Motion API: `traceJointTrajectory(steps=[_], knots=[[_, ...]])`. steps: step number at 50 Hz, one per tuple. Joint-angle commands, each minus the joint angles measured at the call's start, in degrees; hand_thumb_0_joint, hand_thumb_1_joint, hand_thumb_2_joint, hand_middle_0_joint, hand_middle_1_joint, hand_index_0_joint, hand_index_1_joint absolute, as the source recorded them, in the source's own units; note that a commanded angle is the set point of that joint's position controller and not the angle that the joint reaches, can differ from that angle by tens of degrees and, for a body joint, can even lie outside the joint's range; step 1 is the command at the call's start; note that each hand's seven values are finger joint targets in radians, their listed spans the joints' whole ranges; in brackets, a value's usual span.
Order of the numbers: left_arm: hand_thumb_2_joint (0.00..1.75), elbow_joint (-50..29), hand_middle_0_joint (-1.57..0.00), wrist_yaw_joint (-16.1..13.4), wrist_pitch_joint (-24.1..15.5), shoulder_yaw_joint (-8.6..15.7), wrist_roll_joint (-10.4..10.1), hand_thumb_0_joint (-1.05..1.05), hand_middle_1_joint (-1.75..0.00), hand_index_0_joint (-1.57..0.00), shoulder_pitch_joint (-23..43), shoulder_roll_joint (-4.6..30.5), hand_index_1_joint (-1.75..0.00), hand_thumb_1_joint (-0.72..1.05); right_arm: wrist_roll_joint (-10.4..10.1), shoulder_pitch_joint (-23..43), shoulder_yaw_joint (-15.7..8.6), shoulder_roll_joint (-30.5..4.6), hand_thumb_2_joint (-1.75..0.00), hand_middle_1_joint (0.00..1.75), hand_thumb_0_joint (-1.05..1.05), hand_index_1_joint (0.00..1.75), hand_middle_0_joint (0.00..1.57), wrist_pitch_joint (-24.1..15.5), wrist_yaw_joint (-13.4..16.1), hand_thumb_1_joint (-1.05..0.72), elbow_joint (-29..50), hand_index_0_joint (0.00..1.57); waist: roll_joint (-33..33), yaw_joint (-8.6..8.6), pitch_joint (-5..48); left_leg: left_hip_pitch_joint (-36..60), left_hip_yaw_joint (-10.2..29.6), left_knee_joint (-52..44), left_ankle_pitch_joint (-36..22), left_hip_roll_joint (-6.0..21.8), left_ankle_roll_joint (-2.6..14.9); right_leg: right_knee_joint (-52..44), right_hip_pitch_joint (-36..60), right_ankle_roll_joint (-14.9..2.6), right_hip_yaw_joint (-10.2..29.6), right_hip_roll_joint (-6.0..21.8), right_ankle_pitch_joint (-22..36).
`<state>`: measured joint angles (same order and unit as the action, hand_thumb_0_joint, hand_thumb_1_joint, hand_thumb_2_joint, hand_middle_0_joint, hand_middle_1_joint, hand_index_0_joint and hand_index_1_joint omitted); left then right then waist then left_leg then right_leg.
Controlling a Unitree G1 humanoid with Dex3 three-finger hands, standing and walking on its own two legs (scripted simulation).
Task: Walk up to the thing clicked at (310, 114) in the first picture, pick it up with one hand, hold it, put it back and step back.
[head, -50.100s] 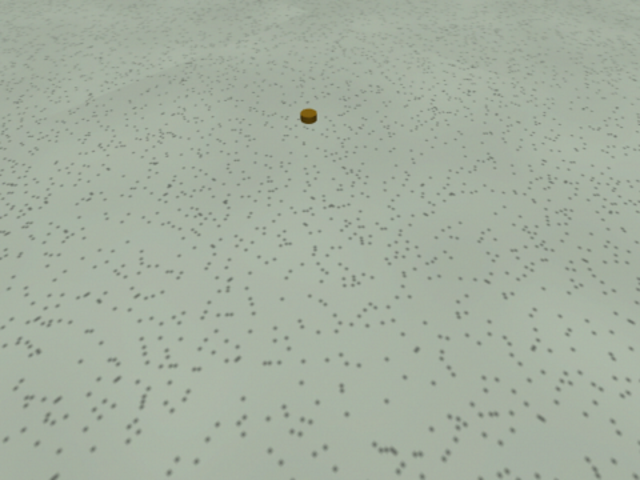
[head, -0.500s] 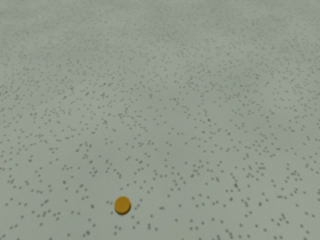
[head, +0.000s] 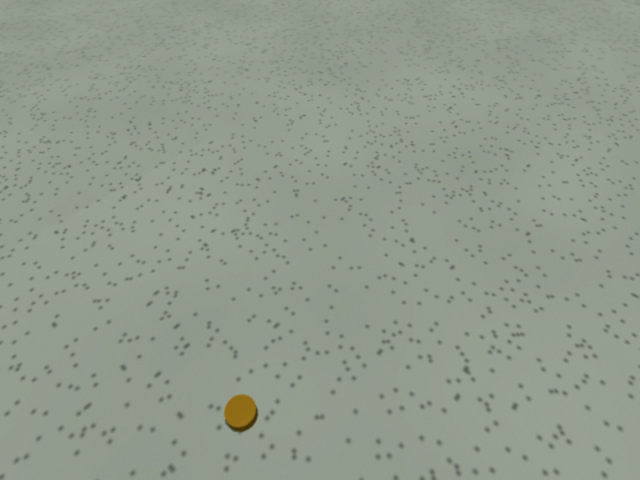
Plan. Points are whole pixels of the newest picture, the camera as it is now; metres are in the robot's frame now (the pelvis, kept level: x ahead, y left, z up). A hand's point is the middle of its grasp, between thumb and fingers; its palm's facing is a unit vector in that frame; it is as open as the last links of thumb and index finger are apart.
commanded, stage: stand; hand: left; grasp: from above
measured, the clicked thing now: (241, 412) +0.46 +0.26 -0.76
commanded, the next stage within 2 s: step back in 0.56 s
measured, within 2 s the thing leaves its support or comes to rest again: neither
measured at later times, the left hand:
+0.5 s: hand out of the picture +0.07 +0.24 -0.16, palm faces -0.01 -0.94 -0.33, open 7.4 cm
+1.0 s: hand out of the picture +0.10 +0.31 -0.18, palm faces -0.04 -0.93 -0.36, open 7.4 cm
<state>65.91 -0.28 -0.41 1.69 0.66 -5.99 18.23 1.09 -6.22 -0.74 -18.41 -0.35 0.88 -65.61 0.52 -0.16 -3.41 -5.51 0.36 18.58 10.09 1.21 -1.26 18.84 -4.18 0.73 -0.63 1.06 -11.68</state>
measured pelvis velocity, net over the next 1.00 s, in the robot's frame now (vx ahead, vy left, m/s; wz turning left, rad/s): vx -0.05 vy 0.04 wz -0.02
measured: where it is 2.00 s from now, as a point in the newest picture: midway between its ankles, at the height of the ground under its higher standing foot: outside the picture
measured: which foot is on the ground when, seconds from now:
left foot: down 0.00-1.00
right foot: down 0.00-0.84, up 0.86-1.00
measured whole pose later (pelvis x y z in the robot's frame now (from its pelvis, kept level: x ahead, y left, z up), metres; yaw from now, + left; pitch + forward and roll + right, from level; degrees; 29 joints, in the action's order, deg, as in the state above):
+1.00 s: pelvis -0.05 +0.04 -0.01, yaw -1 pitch +0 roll -2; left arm 51.5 -1.7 3.1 3.9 -0.1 -1.9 23.4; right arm 1.8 -7.5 -2.7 -19.6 1.8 0.7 -55.2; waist -2.4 -1.3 -11.3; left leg -15.9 0.4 32.9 16.4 -1.0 3.2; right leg 61.9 -25.9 -1.4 8.6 -6.7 -30.6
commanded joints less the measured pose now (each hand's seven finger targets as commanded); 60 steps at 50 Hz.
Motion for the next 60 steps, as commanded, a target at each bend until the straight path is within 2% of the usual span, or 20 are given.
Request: traceJointTrajectory(steps=[1, 16, 25, 27, 28, 31, 35, 37, 38, 39, 40, 41, 42, 43, 44, 46, 49, 55, 56, 60], knots=[[0.9, -3.5, -0.2, -0.9, -0.9, 2.1, 0.1, 0.0, -0.3, -0.2, 2.4, 11.7, -0.3, 0.9, -0.2, 1.9, -1.9, -11.8, -0.9, 0.3, 0.0, 0.3, 0.2, -1.5, 0.4, -0.9, 3.1, 0.2, 0.3, 0.14, 4.2, 0.6, 4.1, -2.4, -8.5, 5.9, 1.91, -3.2, -0.6, -1.6, 4.7, 6.2, 8.4], [0.9, -3.6, -0.2, -0.7, -1.2, 1.7, 0.0, 0.0, -0.3, -0.2, 1.8, 12.3, -0.3, 0.9, -0.2, 1.2, -1.8, -11.7, -0.9, 0.3, 0.0, 0.3, 0.2, -1.4, 0.0, -0.9, 3.0, 0.2, -0.9, 0.08, 3.0, -0.8, 4.4, -3.3, -4.6, 5.8, 1.83, -3.9, -1.8, -1.68, 4.8, 6.0, 4.2], [0.9, -3.9, -0.2, -0.5, -1.3, 1.6, -0.1, 0.0, -0.3, -0.2, 1.4, 12.8, -0.3, 0.9, -0.2, 0.6, -1.8, -12.1, -0.9, 0.3, 0.0, 0.3, 0.2, -1.4, -0.1, -0.9, 2.8, 0.2, -0.7, -0.09, 4.2, 0.1, 4.2, -3.1, -6.0, 6.0, 1.8, -3.7, -1.5, -1.91, 5.2, 6.2, 6.3], [0.9, -3.9, -0.2, -0.6, -1.5, 1.4, -0.2, 0.0, -0.3, -0.2, 1.4, 12.7, -0.3, 0.9, -0.2, 1.1, -1.7, -12.0, -0.9, 0.3, 0.0, 0.3, 0.2, -1.4, -0.1, -0.9, 3.0, 0.2, -0.3, 0.09, 4.7, 1.2, 4.1, -2.2, -9.9, 6.2, 1.82, -3.0, -1.3, -1.87, 5.2, 6.4, 10.0], [0.9, -5.4, -0.2, -0.9, -1.0, 4.2, -1.0, 0.0, -0.3, -0.2, 0.1, 16.7, -0.3, 0.9, -0.2, 3.2, -2.5, -14.3, -0.9, 0.3, 0.0, 0.3, 0.2, -0.5, -0.2, -0.9, 4.4, 0.2, -1.3, 0.65, -1.0, -3.5, 4.3, 4.6, -17.1, 4.8, 3.44, 1.2, -5.1, -2.28, 6.0, 5.6, 20.9], [0.9, -7.7, -0.2, -1.4, -0.5, 4.8, -1.2, 0.0, -0.3, -0.2, -1.3, 16.8, -0.3, 0.9, -1.0, 1.4, -2.7, -12.9, -0.9, 0.3, 0.0, 0.3, 0.2, 0.2, 0.0, -0.9, 6.2, 0.2, -2.8, 0.23, 3.2, -3.9, 1.4, 11.9, -16.0, 2.4, 3.34, 2.8, -3.5, -5.63, 7.2, 7.9, 27.9], [0.9, -12.4, -0.2, -1.5, 0.3, 5.5, -0.4, 0.0, -0.3, -0.2, 2.3, 18.3, -0.3, 0.9, -0.9, -1.1, -3.5, -12.6, -0.9, 0.3, 0.0, 0.3, 0.2, 1.6, -0.3, -0.9, 8.2, 0.2, -7.6, -0.53, 7.6, -6.0, 0.1, 22.6, 2.3, -2.1, 2.99, 3.3, -5.7, -11.95, 13.1, 14.7, 26.6], [0.9, -14.9, -0.2, -1.5, 0.6, 5.6, 0.4, 0.0, -0.3, -0.2, 5.0, 18.4, -0.3, 0.9, -0.6, -3.6, -4.0, -12.7, -0.9, 0.3, 0.0, 0.3, 0.2, 2.1, -0.5, -0.9, 9.2, 0.2, -10.2, -1.56, 7.6, -6.9, 1.4, 26.7, 13.5, -2.5, 3.97, 4.9, -9.0, -13.48, 13.6, 16.9, 24.4], [0.9, -15.8, -0.2, -1.4, 0.8, 5.6, 0.6, 0.0, -0.3, -0.2, 6.0, 18.3, -0.3, 0.9, -0.5, -4.7, -4.2, -12.6, -0.9, 0.3, 0.0, 0.3, 0.2, 2.2, -0.6, -0.9, 9.4, 0.2, -10.9, -2.16, 6.7, -6.6, 1.8, 25.4, 14.5, -1.9, 4.38, 6.1, -10.9, -13.0, 12.5, 16.5, 22.3], [0.9, -16.7, -0.2, -1.3, 1.0, 5.4, 0.5, 0.0, -0.3, -0.2, 6.9, 18.1, -0.3, 0.9, -0.7, -5.7, -4.4, -13.3, -0.9, 0.3, 0.0, 0.3, 0.2, 2.0, -0.8, -0.9, 9.7, 0.2, -10.2, -2.76, 6.5, -5.4, 2.1, 23.3, 7.6, -1.3, 4.57, 8.2, -12.1, -11.43, 10.9, 15.1, 20.8], [0.9, -17.3, -0.2, -1.3, 1.4, 5.1, 0.3, 0.0, -0.3, -0.2, 6.9, 17.3, -0.3, 0.9, -0.7, -6.6, -4.6, -13.9, -0.9, 0.3, 0.0, 0.3, 0.2, 1.7, -0.8, -0.9, 9.9, 0.2, -7.9, -2.99, 6.4, -5.3, 3.3, 18.0, -5.7, 0.8, 5.07, 12.8, -11.7, -8.88, 8.5, 11.7, 17.9], [0.9, -17.7, -0.2, -1.2, 1.9, 4.6, -0.5, 0.0, -0.3, -0.2, 6.0, 15.0, -0.3, 0.9, -0.4, -5.3, -4.9, -16.0, -0.9, 0.3, 0.0, 0.3, 0.2, 1.2, -0.5, -0.9, 10.8, 0.2, 1.0, -2.4, 5.3, -7.3, 9.8, 8.0, -20.2, 7.1, 6.43, 21.2, -11.8, -4.92, 3.6, 4.0, 10.1], [0.9, -17.9, -0.2, -1.5, 2.3, 4.2, -0.7, 0.0, -0.3, -0.2, 5.3, 12.5, -0.3, 0.9, -0.1, -3.8, -6.1, -20.2, -0.9, 0.3, 0.0, 0.3, 0.2, 0.8, -0.5, -0.9, 11.4, 0.2, 9.8, -2.19, 4.4, -2.9, 20.7, 2.1, -31.2, 14.3, 9.39, 30.0, -19.0, -2.5, 2.1, -5.7, -5.6], [0.9, -17.7, -0.2, -2.0, 2.9, 4.3, -0.3, 0.0, -0.3, -0.2, 3.1, 12.5, -0.3, 0.9, 0.5, -4.4, -6.3, -20.7, -0.9, 0.3, 0.0, 0.3, 0.2, 0.4, -0.2, -0.9, 11.9, 0.2, 8.5, -1.48, 5.3, -0.5, 23.5, 3.3, -36.6, 17.3, 12.08, 37.0, -22.0, -2.69, 7.8, -7.1, -23.8], [0.9, -17.6, -0.2, -2.2, 3.0, 4.1, -0.3, 0.0, -0.3, -0.2, 1.6, 12.3, -0.3, 0.9, 0.6, -4.0, -6.2, -20.1, -0.9, 0.3, 0.0, 0.3, 0.2, 0.2, 0.1, -0.9, 12.4, 0.2, 6.9, -1.06, 5.7, 0.7, 22.4, 5.4, -41.4, 17.7, 13.14, 41.8, -23.3, -2.77, 9.8, -7.0, -25.4], [0.9, -17.4, -0.2, -2.4, 3.1, 4.2, -0.3, 0.0, -0.3, -0.2, 1.2, 12.8, -0.3, 0.9, 0.6, -1.2, -6.3, -18.9, -0.9, 0.3, 0.0, 0.3, 0.2, 0.4, 0.7, -0.9, 14.4, 0.2, 8.5, -0.86, 7.0, 0.6, 19.3, 5.6, -37.5, 16.1, 12.25, 45.8, -23.5, -3.02, 12.8, -6.7, -23.1], [0.9, -17.3, -0.2, -2.1, 3.2, 4.4, -0.7, 0.0, -0.3, -0.2, -1.6, 13.6, -0.3, 0.9, 0.8, 1.3, -5.6, -16.2, -0.9, 0.3, 0.0, 0.3, 0.2, 0.3, 1.4, -0.9, 16.4, 0.2, 7.9, 1.26, 7.5, 3.3, 12.6, 8.4, -35.2, 12.1, 12.74, 49.1, -24.7, -1.87, 11.9, -6.6, -17.4], [0.9, -20.2, -0.2, -1.7, 2.4, 4.8, 0.0, 0.0, -0.3, -0.2, 0.2, 13.5, -0.3, 0.9, 0.1, -4.1, -5.9, -15.9, -0.9, 0.3, 0.0, 0.3, 0.2, 0.7, 1.7, -0.9, 17.4, 0.2, 6.0, -2.5, 6.6, 7.6, 11.6, 10.1, -33.6, 11.9, 13.6, 36.5, -23.9, 0.53, 8.5, -5.2, -16.3], [0.9, -20.2, -0.2, -1.7, 2.4, 4.9, 0.0, 0.0, -0.3, -0.2, -0.1, 13.4, -0.3, 0.9, 0.1, -4.2, -6.0, -16.5, -0.9, 0.3, 0.0, 0.3, 0.2, 0.7, 1.6, -0.9, 17.7, 0.2, 7.1, -2.7, 6.5, 6.9, 12.5, 10.0, -32.7, 13.1, 14.65, 34.2, -22.6, 0.53, 7.9, -4.4, -16.5], [0.9, -19.6, -0.2, -1.2, 1.7, 5.3, 0.4, 0.0, -0.3, -0.2, -3.5, 13.4, -0.3, 0.9, 0.0, -2.1, -6.1, -17.5, -0.9, 0.3, 0.0, 0.3, 0.2, 1.1, 1.1, -0.9, 19.4, 0.2, 7.8, -1.35, 9.6, 3.4, 12.3, 12.0, -24.2, 13.0, 13.8, 20.1, -14.7, -0.93, 4.1, -2.1, -13.0]])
